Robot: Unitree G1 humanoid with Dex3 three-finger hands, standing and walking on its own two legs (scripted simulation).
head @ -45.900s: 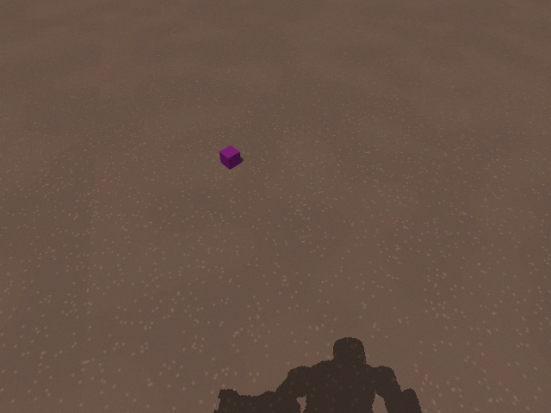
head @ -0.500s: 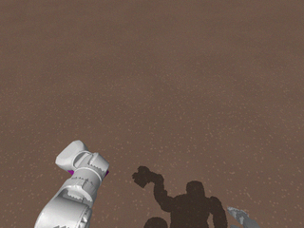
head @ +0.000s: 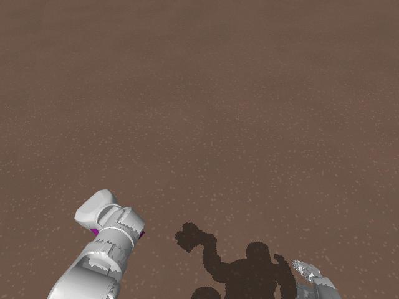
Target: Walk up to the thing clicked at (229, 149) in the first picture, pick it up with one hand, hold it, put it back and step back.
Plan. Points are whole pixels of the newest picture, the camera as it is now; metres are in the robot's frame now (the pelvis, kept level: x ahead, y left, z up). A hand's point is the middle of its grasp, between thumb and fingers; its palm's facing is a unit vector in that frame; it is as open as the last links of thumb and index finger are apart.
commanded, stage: hold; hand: left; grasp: from above
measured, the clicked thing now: (117, 229) +0.30 +0.23 -0.09
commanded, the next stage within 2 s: crouch in 0.32 s
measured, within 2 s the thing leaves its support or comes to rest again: neither
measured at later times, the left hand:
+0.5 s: hand (110, 223) +0.30 +0.23 -0.04, palm faces -0.24 -0.38 -0.89, open 10.6 cm
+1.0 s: hand (121, 241) +0.32 +0.25 -0.20, palm faces -0.30 -0.29 -0.91, open 10.6 cm
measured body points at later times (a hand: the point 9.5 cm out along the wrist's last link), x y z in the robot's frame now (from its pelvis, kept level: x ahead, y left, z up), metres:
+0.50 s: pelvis -0.01 +0.00 +0.00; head +0.01 -0.01 +0.45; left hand +0.31 +0.24 +0.01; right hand +0.14 -0.23 -0.12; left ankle +0.00 +0.14 -0.73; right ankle +0.00 -0.13 -0.73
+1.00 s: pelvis -0.03 +0.00 -0.08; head +0.09 +0.02 +0.35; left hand +0.33 +0.26 -0.15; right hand +0.04 -0.27 -0.20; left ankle +0.00 +0.15 -0.73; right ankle +0.00 -0.13 -0.73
